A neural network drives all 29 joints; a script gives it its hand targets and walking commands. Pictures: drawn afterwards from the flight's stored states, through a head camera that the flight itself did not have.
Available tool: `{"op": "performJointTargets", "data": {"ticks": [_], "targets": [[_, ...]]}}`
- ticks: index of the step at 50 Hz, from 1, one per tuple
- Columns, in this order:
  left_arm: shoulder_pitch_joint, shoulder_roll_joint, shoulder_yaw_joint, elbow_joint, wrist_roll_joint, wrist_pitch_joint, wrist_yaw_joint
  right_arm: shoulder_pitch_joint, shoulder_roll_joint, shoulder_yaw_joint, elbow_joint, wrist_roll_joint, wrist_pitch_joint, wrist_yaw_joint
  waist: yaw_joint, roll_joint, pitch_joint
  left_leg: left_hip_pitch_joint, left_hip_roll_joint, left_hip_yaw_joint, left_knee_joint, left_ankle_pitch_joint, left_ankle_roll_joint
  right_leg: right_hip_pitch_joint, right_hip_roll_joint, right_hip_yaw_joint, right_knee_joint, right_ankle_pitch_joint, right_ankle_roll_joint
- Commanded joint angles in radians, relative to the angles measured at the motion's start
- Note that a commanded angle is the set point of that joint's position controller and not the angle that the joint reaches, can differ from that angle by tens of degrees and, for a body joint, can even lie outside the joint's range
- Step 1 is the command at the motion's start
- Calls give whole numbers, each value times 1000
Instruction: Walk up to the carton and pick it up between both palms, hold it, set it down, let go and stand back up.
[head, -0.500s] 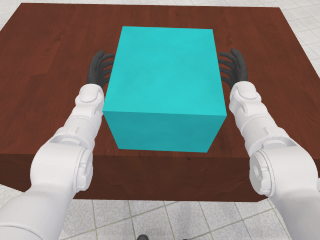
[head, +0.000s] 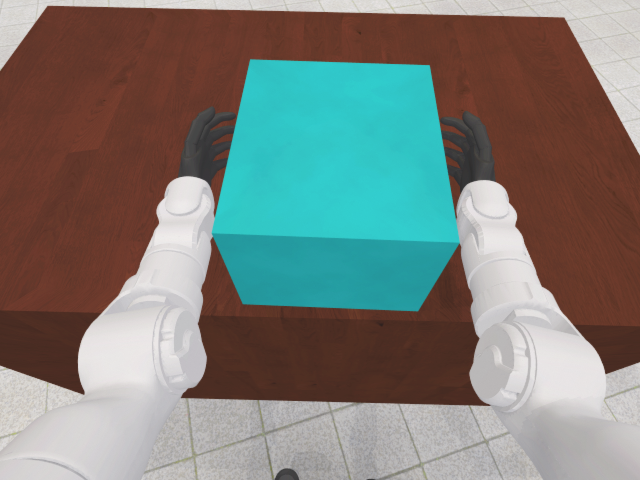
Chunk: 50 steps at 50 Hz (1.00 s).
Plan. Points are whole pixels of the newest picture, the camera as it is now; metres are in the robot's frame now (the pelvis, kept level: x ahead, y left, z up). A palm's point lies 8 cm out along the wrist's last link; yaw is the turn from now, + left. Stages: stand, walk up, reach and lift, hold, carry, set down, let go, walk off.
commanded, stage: reach and lift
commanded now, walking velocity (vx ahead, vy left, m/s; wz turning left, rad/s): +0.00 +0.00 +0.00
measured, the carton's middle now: (334, 186) +0.48 +0.00 +0.03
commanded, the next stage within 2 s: none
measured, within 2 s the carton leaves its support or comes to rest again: leaves its support in 1.58 s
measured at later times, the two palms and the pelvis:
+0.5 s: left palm (194, 180) +0.45 +0.17 +0.08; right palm (475, 182) +0.44 -0.17 +0.09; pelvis +0.02 -0.01 +0.00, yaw +2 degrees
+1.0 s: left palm (194, 181) +0.45 +0.18 +0.08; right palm (475, 184) +0.44 -0.17 +0.09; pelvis +0.02 -0.01 +0.00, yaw +2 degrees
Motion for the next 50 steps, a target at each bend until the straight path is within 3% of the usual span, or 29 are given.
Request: {"op": "performJointTargets", "data": {"ticks": [1,5,12,20,34,50], "targets": [[-373,-442,-69,-193,146,40,-130,-285,457,99,-155,-188,11,138,1,51,-509,396,2,-20,24,297,-64,309,21,-54,22,286,-10],[-340,-454,-85,-298,158,110,-141,-253,477,133,-249,-181,34,146,0,17,-459,354,-5,-12,13,289,-37,414,15,-50,51,379,9],[-284,-453,-96,-401,166,154,-162,-199,482,177,-289,-144,15,129,-1,13,-394,246,-25,2,2,287,-4,564,-1,-37,128,564,40],[-249,-476,-125,-460,168,180,-164,-168,486,202,-309,-129,6,120,-10,13,-389,287,-26,2,7,300,-11,549,8,-49,125,553,47],[-259,-486,-141,-472,165,197,-150,-169,463,190,-320,-141,17,137,-6,33,-386,374,-15,-3,18,295,-36,433,18,-69,74,414,31],[-275,-495,-163,-469,153,194,-148,-174,483,226,-319,-130,-2,126,-12,24,-437,313,-16,-2,21,323,-21,507,9,-55,99,507,32]]}}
